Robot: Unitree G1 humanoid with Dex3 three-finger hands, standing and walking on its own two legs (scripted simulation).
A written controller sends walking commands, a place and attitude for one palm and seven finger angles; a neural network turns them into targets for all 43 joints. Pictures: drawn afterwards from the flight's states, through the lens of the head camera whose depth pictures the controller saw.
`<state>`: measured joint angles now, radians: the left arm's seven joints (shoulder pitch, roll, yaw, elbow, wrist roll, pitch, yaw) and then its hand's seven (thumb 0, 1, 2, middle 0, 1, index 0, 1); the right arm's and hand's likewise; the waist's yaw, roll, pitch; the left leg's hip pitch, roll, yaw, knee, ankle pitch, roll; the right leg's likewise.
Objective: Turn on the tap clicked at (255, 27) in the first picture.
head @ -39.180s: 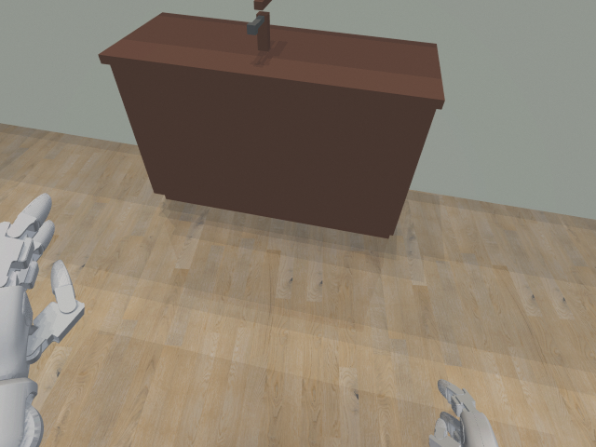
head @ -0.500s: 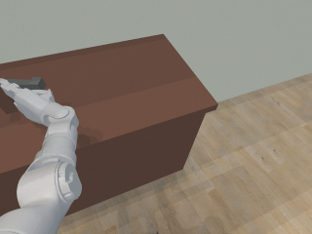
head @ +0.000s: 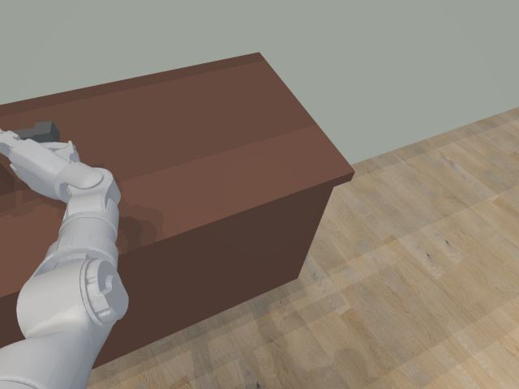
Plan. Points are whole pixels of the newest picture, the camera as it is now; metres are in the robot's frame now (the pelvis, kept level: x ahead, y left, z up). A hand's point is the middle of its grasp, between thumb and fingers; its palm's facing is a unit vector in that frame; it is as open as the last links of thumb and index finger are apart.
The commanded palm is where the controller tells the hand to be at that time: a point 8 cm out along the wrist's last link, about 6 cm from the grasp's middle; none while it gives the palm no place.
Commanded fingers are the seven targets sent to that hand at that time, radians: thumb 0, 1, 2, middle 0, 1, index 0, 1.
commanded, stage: lift the hand up off the lever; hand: left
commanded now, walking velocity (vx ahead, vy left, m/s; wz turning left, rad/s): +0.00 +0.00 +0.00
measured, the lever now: (47, 134) +0.50 +0.31 +0.10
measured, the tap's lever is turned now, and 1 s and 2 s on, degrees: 80 80 80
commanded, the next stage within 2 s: none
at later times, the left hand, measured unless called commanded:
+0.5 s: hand (61, 143) +0.47 +0.27 +0.12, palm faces +0.85 -0.52 -0.09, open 7.8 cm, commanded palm +0.41 +0.28 +0.13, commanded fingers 0.00 0.90 0.90 -0.15 -0.15 -0.15 -0.15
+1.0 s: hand (58, 142) +0.46 +0.27 +0.13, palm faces +0.86 -0.51 -0.09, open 7.9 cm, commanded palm +0.41 +0.28 +0.15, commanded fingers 0.00 0.90 0.90 -0.15 -0.15 -0.15 -0.15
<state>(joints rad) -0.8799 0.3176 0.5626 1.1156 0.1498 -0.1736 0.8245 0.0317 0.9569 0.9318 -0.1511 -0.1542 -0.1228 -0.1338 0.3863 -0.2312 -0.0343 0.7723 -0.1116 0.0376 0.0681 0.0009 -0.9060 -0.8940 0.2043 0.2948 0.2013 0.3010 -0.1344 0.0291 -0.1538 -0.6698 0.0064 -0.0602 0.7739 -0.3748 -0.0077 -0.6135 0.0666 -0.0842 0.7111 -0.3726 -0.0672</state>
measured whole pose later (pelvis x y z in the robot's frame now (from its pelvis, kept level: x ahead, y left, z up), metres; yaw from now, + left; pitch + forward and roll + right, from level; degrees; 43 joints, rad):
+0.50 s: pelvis +0.01 +0.01 +0.01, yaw +0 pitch +12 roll -1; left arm -0.82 0.25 0.53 0.99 0.12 -0.10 0.80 0.02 0.90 0.90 -0.15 -0.15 -0.15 -0.15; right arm 0.32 -0.23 -0.04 0.76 -0.10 0.04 0.06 0.00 -0.91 -0.89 0.20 0.29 0.20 0.30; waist -0.10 0.03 -0.14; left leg -0.57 0.00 -0.06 0.71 -0.36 0.00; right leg -0.51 0.06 -0.08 0.65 -0.36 -0.06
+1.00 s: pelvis +0.01 +0.00 +0.01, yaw +0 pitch +11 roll -1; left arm -0.80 0.24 0.55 0.92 0.11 -0.02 0.80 0.02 0.90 0.90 -0.15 -0.15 -0.15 -0.15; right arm 0.34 -0.22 -0.04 0.78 -0.09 0.03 0.04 0.00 -0.91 -0.89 0.20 0.29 0.20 0.30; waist -0.10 0.03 -0.13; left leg -0.52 0.00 -0.05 0.68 -0.35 0.00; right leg -0.47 0.06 -0.07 0.62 -0.35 -0.06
